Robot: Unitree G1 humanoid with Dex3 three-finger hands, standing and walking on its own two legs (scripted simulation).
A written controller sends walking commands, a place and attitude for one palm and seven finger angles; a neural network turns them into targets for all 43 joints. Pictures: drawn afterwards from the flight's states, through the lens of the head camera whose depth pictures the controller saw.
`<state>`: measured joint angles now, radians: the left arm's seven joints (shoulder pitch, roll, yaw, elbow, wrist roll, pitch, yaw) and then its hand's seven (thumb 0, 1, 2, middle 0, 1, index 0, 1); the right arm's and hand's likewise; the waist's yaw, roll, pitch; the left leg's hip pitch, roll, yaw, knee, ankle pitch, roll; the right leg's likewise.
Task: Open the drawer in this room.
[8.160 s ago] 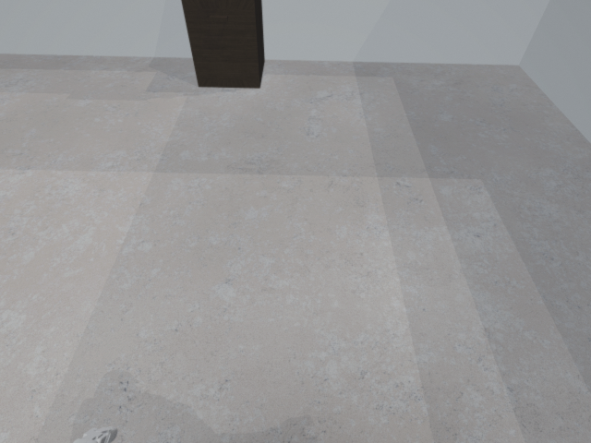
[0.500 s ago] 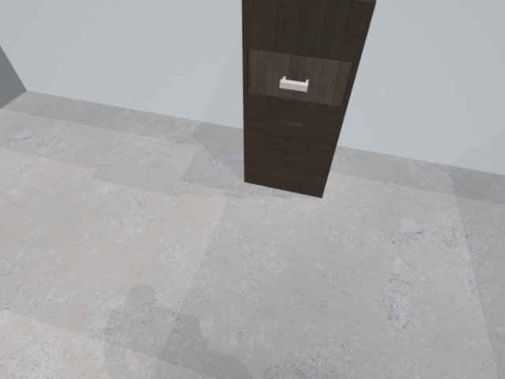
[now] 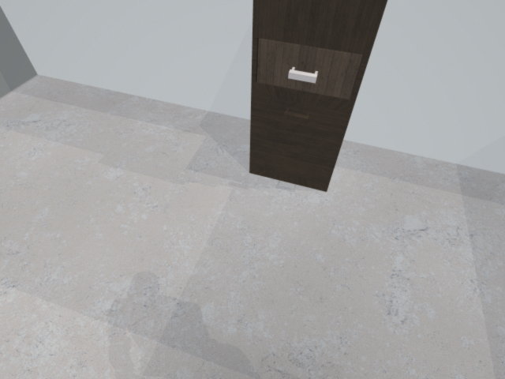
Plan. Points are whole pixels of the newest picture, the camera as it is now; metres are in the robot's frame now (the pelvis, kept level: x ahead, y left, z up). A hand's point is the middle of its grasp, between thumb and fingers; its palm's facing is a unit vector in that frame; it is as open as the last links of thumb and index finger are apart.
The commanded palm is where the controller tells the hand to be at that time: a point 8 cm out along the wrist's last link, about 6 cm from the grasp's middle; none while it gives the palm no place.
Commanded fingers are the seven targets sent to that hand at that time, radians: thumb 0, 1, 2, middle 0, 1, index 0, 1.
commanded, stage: turn or walk to find it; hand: left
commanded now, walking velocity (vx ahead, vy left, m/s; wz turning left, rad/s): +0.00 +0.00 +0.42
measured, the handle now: (303, 73) +1.17 -0.14 -0.12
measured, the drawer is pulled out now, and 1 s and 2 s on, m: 0.00 0.00 0.00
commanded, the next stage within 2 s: stand and wait in 0.06 s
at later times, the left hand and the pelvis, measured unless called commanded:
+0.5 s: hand out of the picture -0.01 +0.19 -0.18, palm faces +0.05 -0.98 -0.20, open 7.4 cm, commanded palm none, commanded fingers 0.00 0.90 0.90 -0.20 -0.30 -0.20 -0.30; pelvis -0.01 +0.01 +0.00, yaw +1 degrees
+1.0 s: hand out of the picture -0.01 +0.19 -0.17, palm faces +0.04 -0.98 -0.21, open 7.4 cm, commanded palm none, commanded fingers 0.00 0.90 0.90 -0.20 -0.30 -0.20 -0.30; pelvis +0.00 +0.01 +0.00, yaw +0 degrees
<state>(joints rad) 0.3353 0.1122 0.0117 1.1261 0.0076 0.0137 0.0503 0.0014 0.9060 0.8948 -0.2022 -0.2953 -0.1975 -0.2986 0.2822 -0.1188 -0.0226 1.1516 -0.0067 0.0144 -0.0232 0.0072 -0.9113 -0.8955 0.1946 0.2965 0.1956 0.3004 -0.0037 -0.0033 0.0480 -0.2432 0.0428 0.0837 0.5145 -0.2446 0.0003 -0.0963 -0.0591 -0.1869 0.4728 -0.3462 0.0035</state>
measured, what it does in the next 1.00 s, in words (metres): stands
